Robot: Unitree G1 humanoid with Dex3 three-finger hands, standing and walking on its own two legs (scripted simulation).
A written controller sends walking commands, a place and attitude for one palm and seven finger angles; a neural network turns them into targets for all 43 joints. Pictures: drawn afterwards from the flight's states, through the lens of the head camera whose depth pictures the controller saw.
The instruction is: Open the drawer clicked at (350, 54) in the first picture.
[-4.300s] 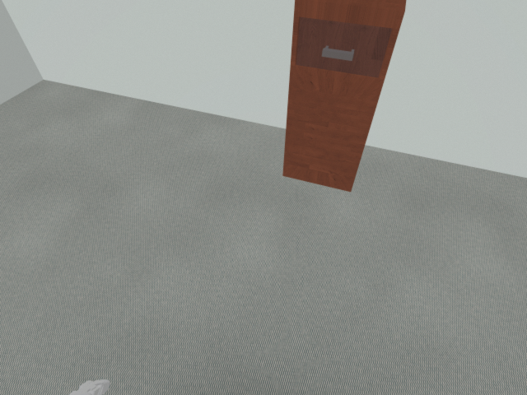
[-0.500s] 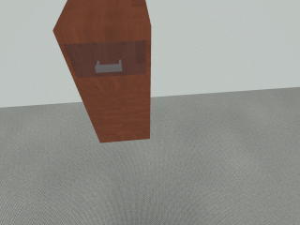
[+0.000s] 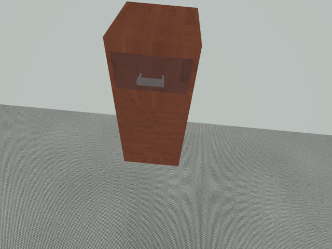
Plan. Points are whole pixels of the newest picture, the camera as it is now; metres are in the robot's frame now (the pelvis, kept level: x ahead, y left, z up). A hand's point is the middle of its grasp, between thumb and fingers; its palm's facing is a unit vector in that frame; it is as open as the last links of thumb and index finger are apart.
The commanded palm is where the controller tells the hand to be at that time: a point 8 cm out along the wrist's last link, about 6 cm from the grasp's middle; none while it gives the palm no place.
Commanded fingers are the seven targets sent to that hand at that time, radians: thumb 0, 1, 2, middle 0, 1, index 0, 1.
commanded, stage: take the last steps up to it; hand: left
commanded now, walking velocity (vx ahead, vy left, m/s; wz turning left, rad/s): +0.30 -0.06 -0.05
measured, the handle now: (151, 79) +0.77 +0.15 -0.03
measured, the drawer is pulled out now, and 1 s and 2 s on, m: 0.00 0.00 0.00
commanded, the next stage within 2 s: come to a stop and stand still in 0.54 s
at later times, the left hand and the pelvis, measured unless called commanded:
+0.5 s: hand (133, 206) +0.28 +0.13 -0.18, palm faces -0.08 -0.97 -0.21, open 7.4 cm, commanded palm none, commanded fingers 0.00 0.90 0.90 -0.20 -0.30 -0.20 -0.30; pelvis +0.15 -0.05 -0.02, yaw -3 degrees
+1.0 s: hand (133, 213) +0.26 +0.13 -0.19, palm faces +0.04 -0.98 -0.18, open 7.3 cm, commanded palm none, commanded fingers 0.00 0.90 0.90 -0.20 -0.30 -0.20 -0.30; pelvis +0.24 -0.05 +0.00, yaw -3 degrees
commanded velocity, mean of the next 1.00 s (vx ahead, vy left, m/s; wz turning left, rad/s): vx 0.06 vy -0.02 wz -0.01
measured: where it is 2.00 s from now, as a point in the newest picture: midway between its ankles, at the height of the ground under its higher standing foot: outside the picture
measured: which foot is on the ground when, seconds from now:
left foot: down 0.00-0.48, up 0.50-0.84, down 0.86-1.00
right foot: down 0.00-0.00, up 0.02-0.46, down 0.48-0.92, up 0.94-1.00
